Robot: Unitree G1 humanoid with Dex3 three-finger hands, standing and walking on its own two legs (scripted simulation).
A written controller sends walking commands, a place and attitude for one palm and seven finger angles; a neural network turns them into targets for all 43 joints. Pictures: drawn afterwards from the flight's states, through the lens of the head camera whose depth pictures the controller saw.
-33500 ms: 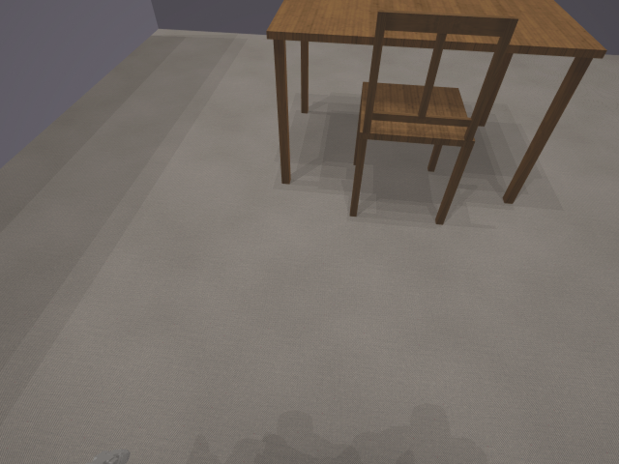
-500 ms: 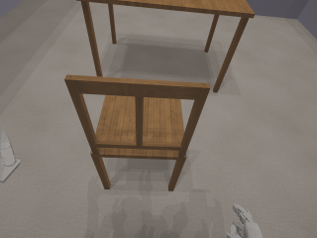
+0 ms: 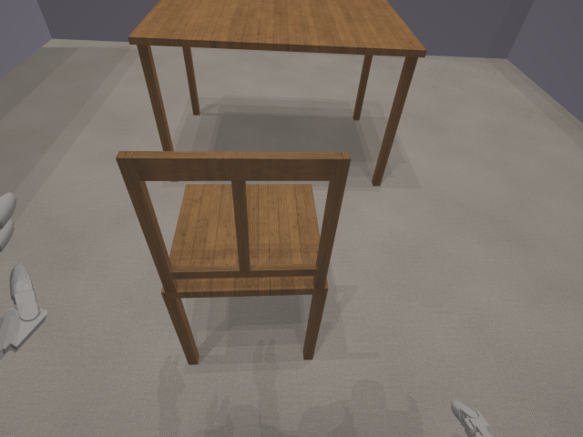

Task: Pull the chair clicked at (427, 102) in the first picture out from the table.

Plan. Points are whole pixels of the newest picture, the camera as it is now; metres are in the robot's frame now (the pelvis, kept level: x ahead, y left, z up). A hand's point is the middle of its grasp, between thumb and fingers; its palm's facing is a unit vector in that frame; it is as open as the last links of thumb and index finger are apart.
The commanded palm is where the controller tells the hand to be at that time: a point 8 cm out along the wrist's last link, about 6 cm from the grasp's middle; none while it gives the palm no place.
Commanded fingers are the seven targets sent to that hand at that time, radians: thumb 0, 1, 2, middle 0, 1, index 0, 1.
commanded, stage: stop stepping back and stand still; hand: left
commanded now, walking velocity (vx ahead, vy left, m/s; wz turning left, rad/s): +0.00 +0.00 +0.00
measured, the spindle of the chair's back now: (242, 228) +0.55 +0.13 -0.09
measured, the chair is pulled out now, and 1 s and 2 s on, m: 0.79 0.79 0.79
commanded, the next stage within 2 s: let the arm hang, fingers relaxed in 0.16 s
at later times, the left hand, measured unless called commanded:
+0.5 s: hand out of the picture +0.13 +0.17 -0.14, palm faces +0.00 -0.98 -0.19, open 7.4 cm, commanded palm none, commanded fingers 0.00 0.90 0.90 -0.20 -0.30 -0.20 -0.30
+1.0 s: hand out of the picture -0.02 +0.17 -0.17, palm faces +0.04 -0.97 -0.24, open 7.4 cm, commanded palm none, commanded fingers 0.00 0.90 0.90 -0.20 -0.30 -0.20 -0.30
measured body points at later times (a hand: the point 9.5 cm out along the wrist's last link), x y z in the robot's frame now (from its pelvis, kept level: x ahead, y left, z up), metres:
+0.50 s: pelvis +0.01 +0.00 +0.00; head +0.03 +0.00 +0.44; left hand +0.13 +0.22 -0.13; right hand +0.11 -0.24 -0.13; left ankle +0.04 +0.12 -0.74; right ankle +0.03 -0.14 -0.74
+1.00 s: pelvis +0.01 -0.01 +0.00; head +0.02 -0.03 +0.45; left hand -0.02 +0.22 -0.15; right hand -0.02 -0.22 -0.16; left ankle +0.04 +0.12 -0.74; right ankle +0.03 -0.14 -0.74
